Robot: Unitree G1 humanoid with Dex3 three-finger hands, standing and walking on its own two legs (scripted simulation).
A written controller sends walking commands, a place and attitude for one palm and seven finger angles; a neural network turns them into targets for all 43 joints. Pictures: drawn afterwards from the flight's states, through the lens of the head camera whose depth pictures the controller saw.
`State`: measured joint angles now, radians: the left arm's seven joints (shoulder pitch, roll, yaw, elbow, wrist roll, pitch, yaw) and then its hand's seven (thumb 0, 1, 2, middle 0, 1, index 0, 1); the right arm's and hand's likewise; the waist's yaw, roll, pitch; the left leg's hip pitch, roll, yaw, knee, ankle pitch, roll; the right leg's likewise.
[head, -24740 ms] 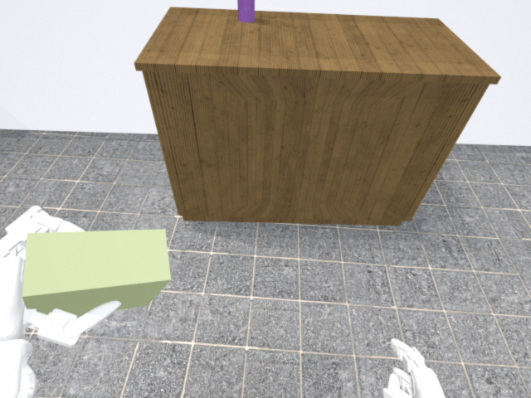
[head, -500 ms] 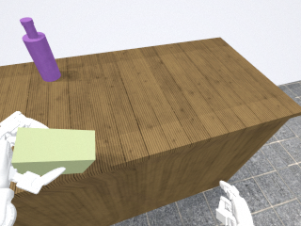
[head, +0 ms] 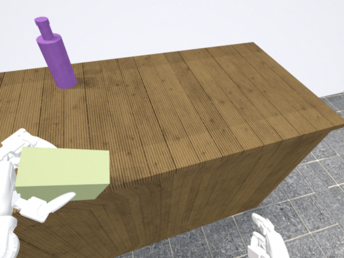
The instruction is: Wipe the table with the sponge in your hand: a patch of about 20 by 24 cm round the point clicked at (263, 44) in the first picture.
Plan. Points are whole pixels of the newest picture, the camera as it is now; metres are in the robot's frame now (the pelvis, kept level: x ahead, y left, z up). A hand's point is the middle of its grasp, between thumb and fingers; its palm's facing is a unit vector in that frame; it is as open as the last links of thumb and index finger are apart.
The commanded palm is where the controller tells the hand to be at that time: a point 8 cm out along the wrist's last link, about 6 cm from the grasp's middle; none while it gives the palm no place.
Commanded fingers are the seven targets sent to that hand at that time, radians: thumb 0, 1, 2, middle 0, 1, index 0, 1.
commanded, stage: come to a stop and stand still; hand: left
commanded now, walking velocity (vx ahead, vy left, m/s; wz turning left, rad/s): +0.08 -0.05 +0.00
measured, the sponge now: (78, 177) +0.23 +0.20 +0.12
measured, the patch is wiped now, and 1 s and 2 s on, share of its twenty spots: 0.00 0.00 0.00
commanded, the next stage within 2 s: look again from close up in 1.00 s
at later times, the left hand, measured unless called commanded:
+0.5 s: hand (39, 155) +0.24 +0.26 +0.16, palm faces +0.39 -0.83 -0.39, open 10.4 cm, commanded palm +0.17 +0.28 +0.17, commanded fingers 0.00 0.10 1.30 -1.20 -1.60 -1.20 -1.60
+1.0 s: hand (42, 160) +0.24 +0.26 +0.15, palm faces +0.34 -0.87 -0.36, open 10.4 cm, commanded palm +0.18 +0.30 +0.17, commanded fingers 0.00 0.10 1.30 -1.20 -1.60 -1.20 -1.60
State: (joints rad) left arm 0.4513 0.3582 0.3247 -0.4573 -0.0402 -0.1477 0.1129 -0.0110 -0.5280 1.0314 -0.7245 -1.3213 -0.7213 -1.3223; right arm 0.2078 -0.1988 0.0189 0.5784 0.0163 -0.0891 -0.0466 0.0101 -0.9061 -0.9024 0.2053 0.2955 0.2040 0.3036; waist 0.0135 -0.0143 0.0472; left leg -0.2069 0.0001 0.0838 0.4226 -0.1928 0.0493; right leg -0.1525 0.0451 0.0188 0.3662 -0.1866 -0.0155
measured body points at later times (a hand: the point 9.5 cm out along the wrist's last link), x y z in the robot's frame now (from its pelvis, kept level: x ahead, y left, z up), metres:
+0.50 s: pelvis +0.00 +0.01 +0.00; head +0.03 +0.01 +0.44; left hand +0.22 +0.30 +0.18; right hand +0.18 -0.22 -0.08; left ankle +0.03 +0.08 -0.74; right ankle +0.01 -0.11 -0.74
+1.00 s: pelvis +0.02 +0.02 +0.00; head +0.04 +0.05 +0.44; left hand +0.22 +0.30 +0.17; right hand +0.21 -0.20 -0.06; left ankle +0.03 +0.08 -0.74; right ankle +0.01 -0.11 -0.74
